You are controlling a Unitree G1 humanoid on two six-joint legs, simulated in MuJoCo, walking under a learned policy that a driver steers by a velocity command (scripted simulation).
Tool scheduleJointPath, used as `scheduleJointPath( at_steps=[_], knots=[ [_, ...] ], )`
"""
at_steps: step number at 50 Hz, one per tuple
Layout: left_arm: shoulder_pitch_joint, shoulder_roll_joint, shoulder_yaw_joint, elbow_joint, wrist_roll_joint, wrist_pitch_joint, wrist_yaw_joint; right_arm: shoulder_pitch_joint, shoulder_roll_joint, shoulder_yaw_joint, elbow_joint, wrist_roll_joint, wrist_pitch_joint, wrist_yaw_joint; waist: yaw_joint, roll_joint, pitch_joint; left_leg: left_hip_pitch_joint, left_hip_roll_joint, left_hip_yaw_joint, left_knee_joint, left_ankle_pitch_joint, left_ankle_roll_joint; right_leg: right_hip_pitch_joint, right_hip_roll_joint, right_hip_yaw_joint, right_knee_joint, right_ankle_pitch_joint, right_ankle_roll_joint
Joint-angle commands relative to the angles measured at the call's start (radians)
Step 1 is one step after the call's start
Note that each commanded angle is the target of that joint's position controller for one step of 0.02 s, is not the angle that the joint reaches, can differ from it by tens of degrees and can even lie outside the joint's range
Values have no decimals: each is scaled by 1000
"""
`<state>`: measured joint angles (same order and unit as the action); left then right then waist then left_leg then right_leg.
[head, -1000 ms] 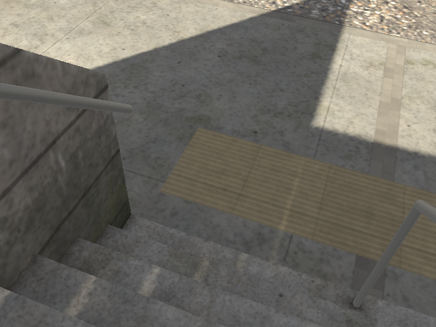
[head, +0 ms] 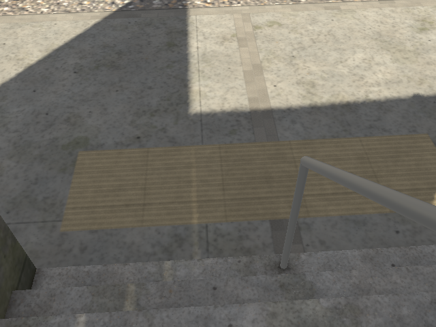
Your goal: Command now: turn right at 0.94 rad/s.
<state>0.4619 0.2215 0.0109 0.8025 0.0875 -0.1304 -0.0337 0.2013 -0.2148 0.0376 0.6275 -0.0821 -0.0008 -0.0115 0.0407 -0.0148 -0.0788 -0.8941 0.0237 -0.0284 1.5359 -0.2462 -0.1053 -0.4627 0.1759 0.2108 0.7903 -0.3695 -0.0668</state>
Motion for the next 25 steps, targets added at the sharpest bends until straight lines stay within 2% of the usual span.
scheduleJointPath(
  at_steps=[1, 2, 4, 5, 6, 7, 8, 9, 10, 11, 12, 13, 14, 15, 16, 17, 18, 19, 20, 21, 22, 23, 24, 25],
  knots=[
    [94, 161, 40, -29, -12, -5, 11, -60, -71, -22, -112, 1, -9, 7, 8, -111, 8, -162, -18, -48, 5, -56, 4, 223, -286, 482, -142, 513, -207],
    [78, 161, 38, -25, -13, -1, 14, -49, -58, -23, -118, 1, -5, 13, -3, -104, -4, -139, -26, -49, -10, -41, 6, 228, -289, 496, -129, 542, -216],
    [66, 156, 42, -26, -19, 11, 24, -79, -52, -25, -134, 5, -6, 27, 24, -87, 4, -152, -6, -47, -89, -34, -3, 247, -296, 509, -100, 501, -213],
    [81, 137, 38, -24, -30, 19, 36, -86, -45, -27, -130, 3, -8, 33, 40, -88, 6, -101, -8, -37, -148, -15, -5, 218, -278, 502, -89, 449, -206],
    [80, 119, 32, -29, -41, 29, 45, -87, -36, -30, -116, 1, -8, 41, 45, -98, 10, -46, -11, -15, -186, 8, 0, 170, -269, 496, -97, 412, -205],
    [67, 126, 27, -24, -41, 36, 52, -55, -24, -33, -100, 0, -7, 49, 26, -142, 13, 60, -21, 0, -121, 6, 7, 67, -260, 508, -116, 417, -207],
    [7, 144, 29, -47, -46, 41, 59, -10, -28, -34, -99, 14, -2, 56, -10, -145, 18, 167, -32, 8, -143, 7, 19, -38, -253, 500, -134, 401, -204],
    [-53, 161, 33, -81, -50, 47, 69, -27, -49, -40, -115, 24, 10, 58, -24, -116, 14, 270, -34, 12, -267, -22, 6, -101, -243, 484, -154, 386, -192],
    [-42, 197, 48, -75, -87, 61, 75, -99, -57, -47, -150, 45, 28, 54, -23, -89, 38, 361, -88, 84, -520, -318, -9, -135, -209, 451, -247, 302, -203],
    [-87, 244, 58, -74, -66, 64, 71, -22, -66, -51, -122, 60, 45, 50, -57, -139, 40, 552, -125, 122, -561, -292, -18, -234, -193, 466, -316, 272, -197],
    [-195, 275, 61, -102, -51, 69, 65, 161, -73, -58, -61, 70, 55, 52, -154, -122, 36, 761, -124, 104, -701, -184, -14, -326, -191, 476, -279, 237, -186],
    [-230, 217, 47, -124, -8, 67, 51, 356, -141, -103, 23, 40, 58, 46, -229, -38, -10, 1010, -102, 31, -828, -85, 31, -411, -123, 424, -132, 202, -136],
    [-59, 73, 19, -63, -39, 46, 27, 450, -188, -129, 71, 38, 47, 44, -198, 32, -88, 1198, 48, -169, -924, 111, 181, -472, -13, 285, 94, 67, -64],
    [10, -59, 6, -154, -79, 60, 57, 479, -334, -146, 29, -9, 25, 41, -139, 287, -98, 1374, 404, -730, -900, 951, 540, -906, 199, 194, 380, -432, 51],
    [-242, -53, -5, -234, -85, 77, 87, 641, -265, -131, 85, -100, 22, 66, -269, 102, 64, 1404, 512, -922, -1013, 1147, 514, -1271, 158, 213, 508, -330, 125],
    [-289, -35, -3, -208, -73, 94, 104, 537, -235, -116, 84, -69, 30, 95, -218, 101, 97, 1277, 470, -830, -1057, 1045, 446, -1306, 131, 225, 579, -167, 158],
    [-249, 40, 15, -157, -52, 111, 111, 301, -161, -96, 42, -11, 29, 113, -135, 105, 52, 1005, 383, -631, -1051, 852, 376, -1134, 80, 157, 604, -23, 175],
    [-69, 66, 17, -71, -26, 118, 83, 109, -134, -85, 33, 11, 4, 104, -10, 187, -28, 694, 261, -413, -1007, 861, 296, -794, 25, 69, 897, 135, 172],
    [50, 113, 14, -67, -20, 129, 38, -5, -164, -93, 45, 18, -18, 105, 118, 139, -47, 409, 153, -287, -1029, 726, 247, -590, 20, -65, 1155, 221, 159],
    [69, 122, 15, -72, -24, 143, 0, -94, -208, -96, 29, 12, -33, 98, 164, 93, -36, 232, 118, -233, -1095, 577, 244, -506, 17, -134, 1333, 243, 161],
    [63, 136, 14, -74, -34, 151, -22, -103, -217, -95, 41, 7, -44, 87, 134, 21, 8, 173, 103, -192, -1156, 325, 247, -506, 5, -143, 1361, 266, 172],
    [11, 140, 11, -87, -59, 145, -24, -6, -193, -85, 74, 31, -57, 66, 68, 9, 68, 208, 95, -161, -1192, 111, 238, -558, -20, -141, 1319, 242, 177],
    [27, 116, 0, -85, -61, 139, -24, 98, -176, -76, 132, 38, -76, 44, 27, 37, 91, 272, 76, -141, -1195, -11, 212, -584, -43, -148, 1297, 249, 178],
    [7, 99, -10, -104, -64, 134, -20, 192, -179, -71, 167, 37, -90, 20, -12, 69, 100, 336, 84, -165, -1197, -31, 205, -618, -53, -157, 1321, 235, 176]
  ],
)
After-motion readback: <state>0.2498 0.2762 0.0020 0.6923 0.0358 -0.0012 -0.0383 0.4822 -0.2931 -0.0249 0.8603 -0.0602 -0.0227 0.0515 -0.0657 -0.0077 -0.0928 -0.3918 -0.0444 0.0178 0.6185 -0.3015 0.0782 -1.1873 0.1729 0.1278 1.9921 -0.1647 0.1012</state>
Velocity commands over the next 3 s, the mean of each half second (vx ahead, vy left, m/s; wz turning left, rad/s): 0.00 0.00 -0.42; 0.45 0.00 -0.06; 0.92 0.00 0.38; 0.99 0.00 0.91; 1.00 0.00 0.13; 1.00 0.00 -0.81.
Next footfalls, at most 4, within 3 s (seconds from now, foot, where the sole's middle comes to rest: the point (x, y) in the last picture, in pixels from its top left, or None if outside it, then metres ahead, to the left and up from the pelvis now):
0.26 left None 0.02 0.17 -0.75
1.06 right None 0.01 -0.09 -0.75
1.64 left None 0.25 0.10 -0.95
2.02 right None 0.53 -0.04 -1.16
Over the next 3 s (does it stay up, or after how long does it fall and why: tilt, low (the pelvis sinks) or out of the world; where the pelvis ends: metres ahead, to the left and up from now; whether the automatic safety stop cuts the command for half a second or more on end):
stays up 1.02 0.37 -0.87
